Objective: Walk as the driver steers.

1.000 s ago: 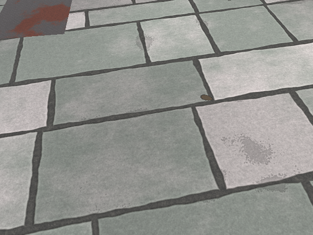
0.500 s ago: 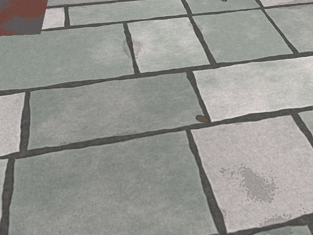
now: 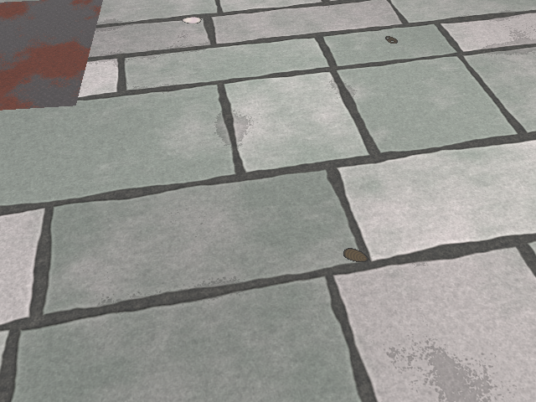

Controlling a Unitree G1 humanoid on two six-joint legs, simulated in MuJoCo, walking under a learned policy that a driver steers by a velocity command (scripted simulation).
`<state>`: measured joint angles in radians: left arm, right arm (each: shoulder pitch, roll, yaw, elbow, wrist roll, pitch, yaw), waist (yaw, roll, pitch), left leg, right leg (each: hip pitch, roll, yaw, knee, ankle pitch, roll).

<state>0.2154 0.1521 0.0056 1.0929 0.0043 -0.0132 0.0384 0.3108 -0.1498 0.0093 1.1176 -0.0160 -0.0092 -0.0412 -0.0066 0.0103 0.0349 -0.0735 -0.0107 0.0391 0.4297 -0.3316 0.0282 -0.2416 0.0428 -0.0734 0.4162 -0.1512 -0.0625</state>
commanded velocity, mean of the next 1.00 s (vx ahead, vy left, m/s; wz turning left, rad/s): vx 0.33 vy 0.00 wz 0.23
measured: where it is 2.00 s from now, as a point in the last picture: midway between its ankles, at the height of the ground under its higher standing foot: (197, 291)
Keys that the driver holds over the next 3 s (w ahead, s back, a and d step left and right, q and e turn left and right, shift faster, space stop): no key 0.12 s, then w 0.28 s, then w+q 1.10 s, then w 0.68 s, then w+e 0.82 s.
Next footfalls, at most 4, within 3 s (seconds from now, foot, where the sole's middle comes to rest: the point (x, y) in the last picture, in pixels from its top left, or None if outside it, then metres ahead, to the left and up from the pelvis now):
0.44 right None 0.18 -0.12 -0.78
0.98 left None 0.47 0.08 -0.78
1.54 right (244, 287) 0.85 0.10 -0.78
2.04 left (135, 276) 0.89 0.42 -0.78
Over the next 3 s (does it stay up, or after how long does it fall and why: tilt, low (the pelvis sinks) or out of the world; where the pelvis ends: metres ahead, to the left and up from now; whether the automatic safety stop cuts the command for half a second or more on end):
stays up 1.26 0.53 0.00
